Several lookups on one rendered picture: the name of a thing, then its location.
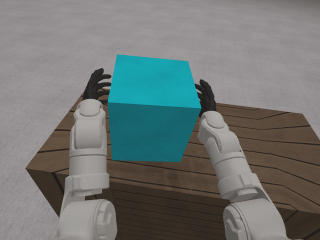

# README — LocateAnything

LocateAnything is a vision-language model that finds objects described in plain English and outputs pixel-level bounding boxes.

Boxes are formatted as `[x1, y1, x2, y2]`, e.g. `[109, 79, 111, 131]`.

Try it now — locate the carton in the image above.
[107, 54, 202, 162]

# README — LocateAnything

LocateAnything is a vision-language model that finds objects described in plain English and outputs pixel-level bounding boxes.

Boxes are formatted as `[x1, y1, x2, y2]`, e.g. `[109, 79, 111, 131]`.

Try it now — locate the pedestal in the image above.
[25, 88, 320, 240]

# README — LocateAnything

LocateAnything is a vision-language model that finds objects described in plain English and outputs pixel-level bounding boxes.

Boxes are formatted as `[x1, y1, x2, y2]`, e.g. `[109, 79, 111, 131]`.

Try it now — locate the robot left upper arm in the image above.
[46, 199, 118, 240]

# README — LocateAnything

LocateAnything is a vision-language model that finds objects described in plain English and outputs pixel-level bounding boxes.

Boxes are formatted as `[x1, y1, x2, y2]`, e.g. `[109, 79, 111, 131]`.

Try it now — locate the robot left forearm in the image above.
[57, 99, 110, 238]

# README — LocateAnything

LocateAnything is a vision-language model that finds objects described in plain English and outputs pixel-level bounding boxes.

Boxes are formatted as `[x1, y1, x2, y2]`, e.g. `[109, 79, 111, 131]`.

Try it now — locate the robot right upper arm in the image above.
[223, 198, 303, 240]

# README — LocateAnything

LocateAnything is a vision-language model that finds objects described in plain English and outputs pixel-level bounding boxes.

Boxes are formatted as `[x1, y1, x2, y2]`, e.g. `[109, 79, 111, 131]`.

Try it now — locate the robot left hand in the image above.
[82, 68, 112, 104]

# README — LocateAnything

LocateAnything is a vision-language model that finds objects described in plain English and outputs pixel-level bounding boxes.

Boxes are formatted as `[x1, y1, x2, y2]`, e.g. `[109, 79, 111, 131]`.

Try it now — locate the robot right forearm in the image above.
[197, 111, 286, 233]

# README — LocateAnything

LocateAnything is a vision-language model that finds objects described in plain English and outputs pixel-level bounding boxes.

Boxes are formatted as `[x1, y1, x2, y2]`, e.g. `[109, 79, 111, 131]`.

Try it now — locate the robot right hand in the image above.
[195, 79, 217, 119]

